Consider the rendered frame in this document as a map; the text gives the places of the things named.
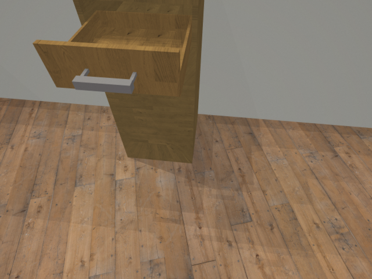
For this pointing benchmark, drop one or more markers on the handle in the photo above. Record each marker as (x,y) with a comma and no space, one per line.
(102,84)

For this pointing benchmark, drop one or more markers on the cabinet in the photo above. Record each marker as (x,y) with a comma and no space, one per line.
(157,127)

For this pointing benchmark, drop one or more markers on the drawer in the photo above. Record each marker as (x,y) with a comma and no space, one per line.
(114,44)

